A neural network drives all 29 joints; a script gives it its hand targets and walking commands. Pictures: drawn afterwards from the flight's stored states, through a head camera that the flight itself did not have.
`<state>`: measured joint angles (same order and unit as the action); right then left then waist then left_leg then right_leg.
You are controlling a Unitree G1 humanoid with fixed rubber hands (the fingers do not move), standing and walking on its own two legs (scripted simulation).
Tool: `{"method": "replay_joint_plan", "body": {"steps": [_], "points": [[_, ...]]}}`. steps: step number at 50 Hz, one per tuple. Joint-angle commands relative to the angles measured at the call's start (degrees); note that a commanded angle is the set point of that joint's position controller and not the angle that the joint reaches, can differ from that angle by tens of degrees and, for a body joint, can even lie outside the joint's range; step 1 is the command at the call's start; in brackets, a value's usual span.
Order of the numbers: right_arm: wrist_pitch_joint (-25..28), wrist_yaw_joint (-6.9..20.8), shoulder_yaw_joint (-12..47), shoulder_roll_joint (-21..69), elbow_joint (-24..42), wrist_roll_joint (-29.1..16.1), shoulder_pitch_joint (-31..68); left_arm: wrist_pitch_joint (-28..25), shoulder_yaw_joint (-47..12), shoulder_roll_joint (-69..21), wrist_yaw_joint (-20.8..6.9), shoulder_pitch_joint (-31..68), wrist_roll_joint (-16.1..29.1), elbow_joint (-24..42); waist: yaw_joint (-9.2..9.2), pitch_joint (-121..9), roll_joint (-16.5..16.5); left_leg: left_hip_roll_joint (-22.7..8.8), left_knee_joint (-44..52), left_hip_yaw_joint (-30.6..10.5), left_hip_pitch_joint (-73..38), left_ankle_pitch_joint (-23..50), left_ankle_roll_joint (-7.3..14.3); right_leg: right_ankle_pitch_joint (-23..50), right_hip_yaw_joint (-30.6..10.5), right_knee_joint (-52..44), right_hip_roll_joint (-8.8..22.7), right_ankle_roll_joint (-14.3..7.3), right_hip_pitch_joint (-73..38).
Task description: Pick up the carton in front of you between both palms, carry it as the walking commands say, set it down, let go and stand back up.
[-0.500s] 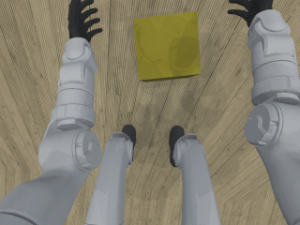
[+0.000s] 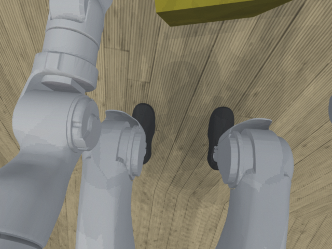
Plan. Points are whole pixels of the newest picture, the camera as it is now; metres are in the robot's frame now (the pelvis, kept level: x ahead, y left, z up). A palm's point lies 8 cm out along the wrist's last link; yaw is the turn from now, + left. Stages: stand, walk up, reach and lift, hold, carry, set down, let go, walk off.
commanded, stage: reach and lift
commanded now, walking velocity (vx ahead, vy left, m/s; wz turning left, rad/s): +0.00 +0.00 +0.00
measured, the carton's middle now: out of the picture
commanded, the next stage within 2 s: none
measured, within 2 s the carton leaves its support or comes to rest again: leaves its support in 1.02 s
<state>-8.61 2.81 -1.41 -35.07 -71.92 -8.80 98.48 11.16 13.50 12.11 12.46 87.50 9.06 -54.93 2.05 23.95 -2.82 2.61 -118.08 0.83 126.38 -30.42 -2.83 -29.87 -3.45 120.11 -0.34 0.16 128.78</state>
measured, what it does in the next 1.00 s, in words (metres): stands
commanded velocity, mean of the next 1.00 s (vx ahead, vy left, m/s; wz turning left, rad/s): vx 0.00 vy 0.00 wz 0.00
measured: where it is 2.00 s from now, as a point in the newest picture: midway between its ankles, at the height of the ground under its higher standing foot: (177, 145)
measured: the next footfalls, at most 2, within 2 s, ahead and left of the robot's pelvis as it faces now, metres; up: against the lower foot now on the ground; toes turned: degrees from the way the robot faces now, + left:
none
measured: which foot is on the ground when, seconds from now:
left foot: down 0.00-1.00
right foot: down 0.00-1.00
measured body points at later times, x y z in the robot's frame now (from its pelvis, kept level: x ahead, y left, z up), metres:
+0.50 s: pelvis +0.02 -0.01 -0.02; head +0.40 -0.05 +0.20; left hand +0.59 +0.11 -0.20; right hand +0.61 -0.24 -0.20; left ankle +0.13 +0.12 -0.36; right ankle +0.12 -0.12 -0.36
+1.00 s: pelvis +0.02 -0.01 -0.03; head +0.39 -0.06 +0.20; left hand +0.59 +0.09 -0.20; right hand +0.60 -0.21 -0.20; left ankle +0.13 +0.12 -0.36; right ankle +0.12 -0.12 -0.36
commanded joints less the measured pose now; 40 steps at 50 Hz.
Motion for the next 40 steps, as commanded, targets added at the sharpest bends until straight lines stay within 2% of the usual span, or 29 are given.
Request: {"method": "replay_joint_plan", "body": {"steps": [1,4,6,7,10,11,13,15,16,17,18,19,20,21,22,23,26,27,28,30,31,32,33,34,35,36,37,39,40], "points": [[2.1,-1.2,0.0,-6.2,3.4,-0.2,20.0,-4.2,-0.6,7.7,-1.7,17.6,-0.2,2.3,-1.34,-71.6,5.4,0.8,1.9,3.7,-31.8,13.6,-1.1,13.7,0.6,-6.8,1.7,-0.2,-34.8],[4.4,-2.2,0.0,-7.8,3.8,-0.1,20.3,-5.1,-0.6,8.7,-1.2,20.3,1.6,3.1,-2.51,-75.0,6.8,1.5,1.6,3.0,-33.6,15.5,-1.1,16.0,1.6,-5.2,1.5,-1.1,-39.3],[4.8,-2.6,2.4,-5.4,7.5,-3.3,21.5,-5.8,-1.1,12.0,-1.0,19.5,0.9,2.1,0.70,-76.9,6.0,0.8,1.1,3.3,-34.1,17.8,-0.1,18.6,0.7,-4.3,0.6,-0.5,-36.7],[5.4,-3.0,0.9,-7.6,8.6,-1.6,19.5,-5.9,-2.4,9.0,-1.2,18.3,3.4,0.3,-2.88,-78.4,6.6,1.1,-0.5,2.8,-35.2,19.3,-0.4,19.8,2.6,-3.0,0.8,-0.7,-40.3],[4.7,-4.1,2.8,-5.6,3.0,-2.6,16.6,-5.8,-4.7,5.9,-1.3,18.8,6.1,3.6,-4.95,-75.9,5.3,1.3,-0.4,4.1,-33.0,18.5,-1.6,20.3,0.9,-4.5,0.4,-1.3,-42.5],[4.5,-4.4,3.7,-2.9,2.9,-3.5,16.0,-5.9,-3.9,8.5,-1.6,14.1,3.9,-3.0,-0.73,-74.6,4.5,1.2,-0.4,4.7,-31.4,17.9,-1.0,20.5,0.1,-3.8,0.3,-1.3,-42.5],[3.7,-3.5,4.5,-3.3,1.7,-3.9,15.2,-5.8,-4.0,7.3,-1.5,12.3,4.2,-2.1,-1.16,-74.5,7.7,1.3,-1.2,3.9,-31.7,18.3,-1.3,20.8,0.7,-3.2,0.3,0.0,-43.0],[3.5,-2.7,4.6,-0.4,2.8,-2.3,16.0,-5.8,-1.1,6.8,-1.7,11.1,2.4,-2.8,1.64,-68.2,9.8,0.8,-0.4,4.4,-23.0,14.3,-1.2,18.1,-0.5,-3.4,1.1,-0.3,-41.3],[4.1,-2.8,3.2,-2.0,1.7,-2.1,15.8,-6.4,-1.0,7.0,-1.6,13.5,2.5,-2.0,-1.27,-70.5,6.8,1.3,-0.3,5.1,-24.0,16.8,-2.2,21.9,-1.0,-4.7,0.4,-0.7,-44.8],[4.2,-2.6,4.1,-0.9,3.7,-2.8,16.4,-6.5,-1.3,8.0,-2.0,14.7,2.4,-2.1,0.77,-70.2,11.6,1.9,0.8,4.0,-22.0,16.8,-0.9,23.6,0.0,-2.1,0.2,0.1,-45.0],[3.8,-2.7,4.6,-2.5,3.9,-2.7,14.8,-6.4,0.8,9.0,-2.2,11.9,1.2,-2.4,0.95,-74.1,8.7,1.4,-0.8,6.0,-21.6,18.3,-2.0,25.4,-1.2,-3.6,-0.5,-0.1,-46.2],[3.2,-2.7,3.7,-1.0,2.5,-3.2,14.1,-6.3,0.9,8.6,-2.2,11.3,0.2,-4.1,4.20,-72.0,8.9,1.4,-0.5,5.4,-22.1,17.2,-1.2,21.4,-1.1,-4.2,0.1,-0.3,-42.9],[3.6,-2.4,3.1,0.2,3.2,-2.4,15.1,-6.5,-2.1,6.9,-2.7,11.9,1.9,-4.5,-2.88,-71.4,7.4,0.9,-1.3,3.7,-25.8,17.7,-0.9,21.7,0.0,-3.8,0.0,-0.2,-41.6],[3.8,-2.3,3.4,0.2,0.5,-2.0,13.0,-6.5,-1.6,3.3,-2.7,15.2,1.4,-0.4,0.47,-70.7,6.6,2.4,0.6,5.9,-25.3,16.7,-1.5,21.2,0.8,-4.2,-0.7,-0.4,-41.7],[4.5,-2.2,3.8,0.5,3.8,-2.4,14.6,-6.6,-0.2,6.7,-2.5,12.5,1.8,-5.6,-1.42,-69.3,10.8,1.4,0.2,3.0,-24.9,17.6,-0.1,21.9,0.6,-2.7,-0.2,0.0,-41.7],[4.5,-2.5,2.6,0.1,3.4,-0.9,15.9,-7.1,0.4,4.4,-2.1,14.0,0.4,-1.6,2.05,-70.9,8.2,2.2,-0.6,4.3,-27.0,19.9,-0.9,22.2,-0.2,-3.5,-0.3,0.0,-40.3],[4.2,-2.2,3.8,2.9,4.0,0.9,18.5,-6.7,-1.0,1.5,-2.6,19.1,1.0,-1.1,-2.40,-68.4,10.8,2.2,-0.2,4.4,-23.2,16.5,-0.9,20.3,0.7,-5.3,-0.3,0.3,-40.3],[3.4,-1.1,5.5,10.3,6.7,-2.5,17.9,-6.3,1.2,-2.9,-3.4,14.7,-1.6,-1.2,4.99,-68.6,8.2,2.8,1.2,6.0,-26.0,17.6,-0.5,21.2,-0.9,-5.6,-0.8,0.0,-41.2],[3.6,-1.0,4.4,8.2,6.3,-0.7,18.8,-6.7,0.3,-0.8,-3.3,15.0,-1.9,-2.2,-0.28,-66.7,9.2,2.4,0.1,4.3,-25.0,16.0,0.0,19.8,0.8,-4.7,-0.8,0.2,-38.2],[2.3,1.3,2.6,16.8,2.2,2.9,20.1,-5.5,2.3,-9.5,-4.6,18.6,-4.4,-2.4,1.46,-66.2,9.8,4.0,2.2,4.2,-26.7,14.2,0.2,16.5,1.4,-4.0,-1.1,0.4,-38.6],[1.9,3.7,1.7,24.9,3.3,3.1,21.2,-4.2,2.7,-19.7,-6.8,20.5,-7.2,-2.1,0.29,-64.7,7.2,4.3,1.5,3.7,-30.5,13.4,0.0,14.6,2.4,-4.2,-1.9,0.2,-35.7],[0.3,5.3,2.2,31.5,5.4,6.0,25.8,-4.0,3.6,-23.7,-8.2,25.6,-9.2,0.1,3.81,-60.2,8.2,4.2,0.3,3.9,-29.3,14.1,0.6,13.7,0.6,-5.5,-1.5,-0.3,-30.9],[0.8,7.9,3.5,39.8,7.9,5.5,25.3,-2.4,-0.6,-36.2,-10.9,24.7,-9.1,1.8,-1.25,-59.7,9.0,5.2,1.5,2.2,-30.1,14.8,1.1,14.4,3.7,-3.0,-3.1,-0.6,-30.3],[-0.3,9.2,2.6,45.1,9.6,6.9,22.7,-2.1,-0.3,-36.4,-12.3,27.8,-10.4,4.7,3.36,-58.0,7.1,5.5,0.7,4.5,-26.1,13.1,0.1,14.0,1.7,-5.0,-3.4,-1.2,-29.1],[-2.2,10.7,0.9,46.1,5.6,9.6,19.6,-0.6,-2.7,-40.6,-13.7,29.1,-8.4,2.3,-4.05,-58.1,8.1,5.9,-0.5,4.2,-29.2,10.6,0.2,12.0,3.3,-5.1,-3.6,-0.9,-32.1],[-2.5,11.4,-1.7,49.3,9.0,8.7,19.8,-0.6,-0.3,-38.1,-14.3,28.6,-10.8,4.7,1.10,-55.6,8.6,6.5,-0.1,4.7,-27.9,9.7,1.2,9.2,3.9,-3.9,-3.9,-1.1,-25.8],[-3.2,12.3,-0.9,50.8,4.5,9.1,16.0,0.2,-2.9,-42.2,-15.5,27.1,-10.6,2.5,-3.38,-54.3,4.2,5.3,-1.3,3.9,-29.2,10.6,1.0,10.7,4.1,-3.5,-4.6,-1.8,-25.7],[-3.5,13.9,-3.0,52.5,10.0,9.4,16.1,1.4,-1.6,-45.2,-16.2,27.0,-9.4,5.3,-2.11,-57.8,3.6,6.4,-1.3,5.2,-27.1,11.0,1.1,11.4,4.3,-2.4,-4.0,-2.1,-27.0],[-4.3,14.7,0.7,57.4,9.3,7.8,15.4,1.5,-5.0,-49.2,-16.7,27.4,-7.0,6.3,-4.70,-58.9,4.7,6.4,-1.1,4.0,-27.9,11.9,0.8,13.2,3.9,-3.1,-4.8,-2.5,-29.2]]}}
